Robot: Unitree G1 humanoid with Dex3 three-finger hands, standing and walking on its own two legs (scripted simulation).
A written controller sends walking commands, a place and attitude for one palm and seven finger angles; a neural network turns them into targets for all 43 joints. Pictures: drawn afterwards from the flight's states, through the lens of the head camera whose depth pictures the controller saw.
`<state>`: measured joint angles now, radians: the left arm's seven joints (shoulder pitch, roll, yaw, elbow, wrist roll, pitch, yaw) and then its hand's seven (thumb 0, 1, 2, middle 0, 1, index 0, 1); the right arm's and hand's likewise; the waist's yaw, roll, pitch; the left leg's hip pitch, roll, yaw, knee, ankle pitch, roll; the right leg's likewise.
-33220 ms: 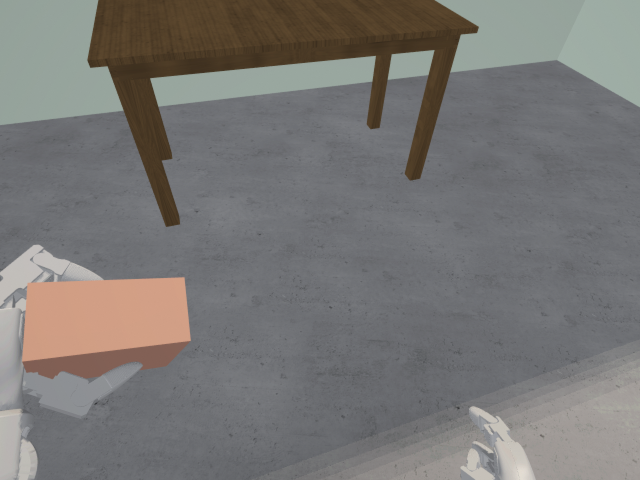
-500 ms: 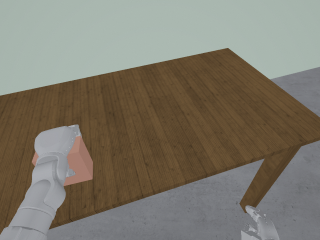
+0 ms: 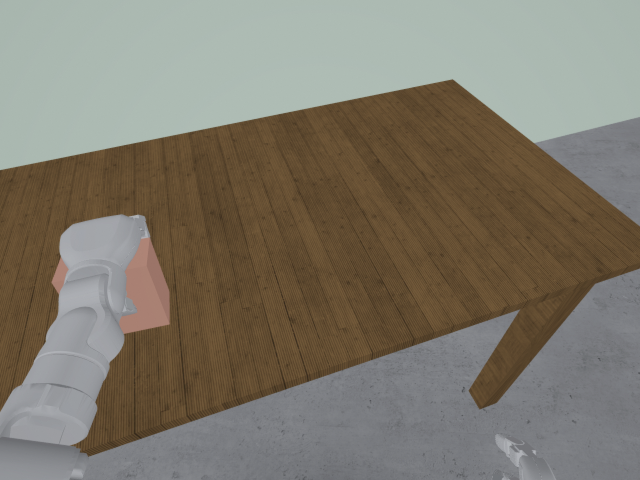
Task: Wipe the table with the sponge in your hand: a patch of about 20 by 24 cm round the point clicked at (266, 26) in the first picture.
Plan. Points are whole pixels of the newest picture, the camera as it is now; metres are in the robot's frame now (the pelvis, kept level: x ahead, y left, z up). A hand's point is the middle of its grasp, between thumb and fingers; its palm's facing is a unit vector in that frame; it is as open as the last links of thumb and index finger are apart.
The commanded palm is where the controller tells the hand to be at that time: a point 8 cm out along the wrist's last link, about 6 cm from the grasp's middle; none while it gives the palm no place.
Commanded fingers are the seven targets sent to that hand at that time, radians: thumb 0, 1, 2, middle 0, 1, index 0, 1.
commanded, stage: wipe forward along the first lane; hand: left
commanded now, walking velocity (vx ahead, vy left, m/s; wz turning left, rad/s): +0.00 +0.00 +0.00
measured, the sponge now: (123, 299) +0.34 +0.32 +0.02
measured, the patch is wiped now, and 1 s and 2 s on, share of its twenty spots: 0.25 0.50 0.70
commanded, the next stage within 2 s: slide across to the middle lane in 0.48 s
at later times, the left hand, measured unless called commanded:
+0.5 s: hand (114, 242) +0.40 +0.34 +0.07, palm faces -0.11 +0.00 -0.99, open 10.3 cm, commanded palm +0.39 +0.33 +0.11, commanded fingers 0.00 0.10 1.30 -1.20 -1.60 -1.20 -1.60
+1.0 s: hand (150, 227) +0.42 +0.30 +0.08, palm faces -0.04 +0.00 -1.00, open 10.3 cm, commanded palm +0.41 +0.28 +0.13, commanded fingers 0.00 0.10 1.30 -1.20 -1.60 -1.20 -1.60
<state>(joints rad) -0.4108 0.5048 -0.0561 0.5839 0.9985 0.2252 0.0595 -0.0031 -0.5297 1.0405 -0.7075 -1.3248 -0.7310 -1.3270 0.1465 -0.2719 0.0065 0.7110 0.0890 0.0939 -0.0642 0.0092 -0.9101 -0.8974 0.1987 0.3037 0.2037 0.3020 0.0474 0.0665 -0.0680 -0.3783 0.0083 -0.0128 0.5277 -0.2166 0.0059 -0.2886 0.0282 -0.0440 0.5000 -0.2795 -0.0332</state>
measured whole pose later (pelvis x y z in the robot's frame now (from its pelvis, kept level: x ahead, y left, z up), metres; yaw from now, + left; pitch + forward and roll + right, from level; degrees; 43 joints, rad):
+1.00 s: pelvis +0.01 +0.02 +0.00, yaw +0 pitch +7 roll -1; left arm -0.65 0.46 -0.11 0.81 1.01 0.25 0.14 0.00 -0.53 1.04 -0.70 -1.33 -0.73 -1.33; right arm 0.17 -0.25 0.00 0.73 0.09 0.11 -0.03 0.01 -0.91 -0.90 0.20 0.30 0.20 0.30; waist 0.00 0.06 -0.09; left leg -0.43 -0.01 0.00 0.54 -0.24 0.03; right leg -0.33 0.01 -0.03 0.49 -0.28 -0.01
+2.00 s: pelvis +0.01 +0.01 +0.00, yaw +0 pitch +4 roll -1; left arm -0.44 0.36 -0.21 0.55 0.99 0.38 0.12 -0.01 -0.51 1.04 -0.67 -1.36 -0.69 -1.36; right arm 0.09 -0.25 0.01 0.68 0.10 0.16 -0.03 0.01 -0.91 -0.90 0.20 0.30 0.20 0.30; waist 0.05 0.07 -0.10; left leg -0.34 0.00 -0.01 0.51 -0.23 0.01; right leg -0.25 0.02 -0.04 0.48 -0.29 -0.03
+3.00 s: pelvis +0.01 -0.01 +0.00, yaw -2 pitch -1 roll +0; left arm -0.05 0.33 -0.29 0.05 0.99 0.55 0.10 -0.01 -0.51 1.04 -0.67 -1.36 -0.69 -1.37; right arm 0.00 -0.26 0.04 0.64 0.09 0.16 0.01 0.01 -0.91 -0.90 0.20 0.30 0.20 0.30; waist 0.09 0.09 -0.08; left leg -0.23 0.02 0.01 0.49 -0.23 -0.01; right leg -0.17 0.04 -0.01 0.50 -0.31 -0.05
